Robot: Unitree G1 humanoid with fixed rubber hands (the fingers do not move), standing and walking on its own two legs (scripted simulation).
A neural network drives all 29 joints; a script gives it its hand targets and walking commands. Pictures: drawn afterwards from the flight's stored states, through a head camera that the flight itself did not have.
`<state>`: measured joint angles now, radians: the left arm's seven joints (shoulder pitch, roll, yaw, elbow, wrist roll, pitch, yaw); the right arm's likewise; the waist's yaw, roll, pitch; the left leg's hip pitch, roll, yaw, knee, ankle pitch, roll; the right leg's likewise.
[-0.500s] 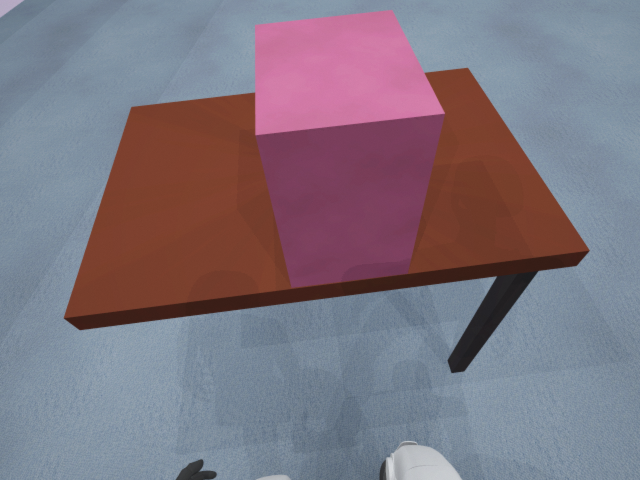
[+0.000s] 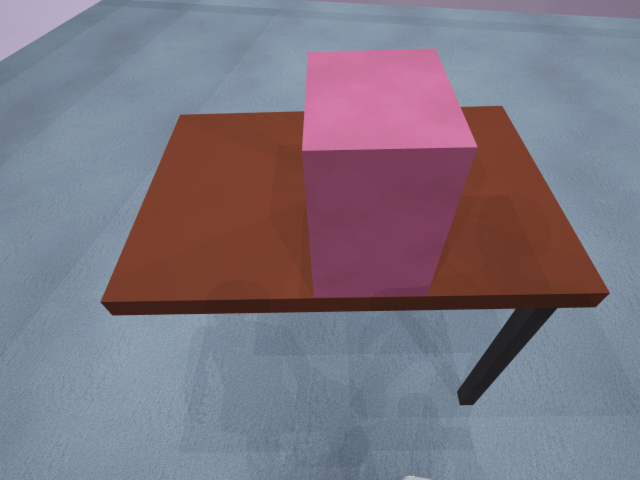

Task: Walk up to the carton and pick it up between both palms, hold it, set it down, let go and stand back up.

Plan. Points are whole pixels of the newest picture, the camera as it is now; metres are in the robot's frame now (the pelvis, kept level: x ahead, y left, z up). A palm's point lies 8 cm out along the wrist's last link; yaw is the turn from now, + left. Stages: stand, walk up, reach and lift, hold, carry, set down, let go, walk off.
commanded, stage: walk up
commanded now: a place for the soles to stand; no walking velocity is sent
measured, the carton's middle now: (370, 180) +0.53 -0.04 +0.07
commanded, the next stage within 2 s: reach and lift in 1.30 s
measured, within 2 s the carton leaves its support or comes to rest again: neither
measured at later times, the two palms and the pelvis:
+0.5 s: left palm out of the picture +0.04 +0.22 -0.13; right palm out of the picture +0.09 -0.27 -0.13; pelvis +0.04 -0.02 +0.00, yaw +4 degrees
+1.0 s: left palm out of the picture +0.07 +0.23 -0.13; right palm out of the picture +0.11 -0.27 -0.13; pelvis +0.04 -0.03 +0.00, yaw +7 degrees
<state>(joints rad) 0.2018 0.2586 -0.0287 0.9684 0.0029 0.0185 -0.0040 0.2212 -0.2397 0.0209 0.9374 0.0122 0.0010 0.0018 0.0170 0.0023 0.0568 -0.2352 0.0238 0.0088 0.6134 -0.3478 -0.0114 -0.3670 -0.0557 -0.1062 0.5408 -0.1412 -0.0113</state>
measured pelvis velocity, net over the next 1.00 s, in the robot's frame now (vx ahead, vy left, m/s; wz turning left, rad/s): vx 0.04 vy -0.03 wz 0.12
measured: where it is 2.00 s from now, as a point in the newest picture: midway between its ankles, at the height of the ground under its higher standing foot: outside the picture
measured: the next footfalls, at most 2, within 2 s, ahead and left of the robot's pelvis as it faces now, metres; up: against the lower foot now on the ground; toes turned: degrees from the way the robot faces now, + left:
none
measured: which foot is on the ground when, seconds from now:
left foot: down 0.00-1.00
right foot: down 0.00-1.00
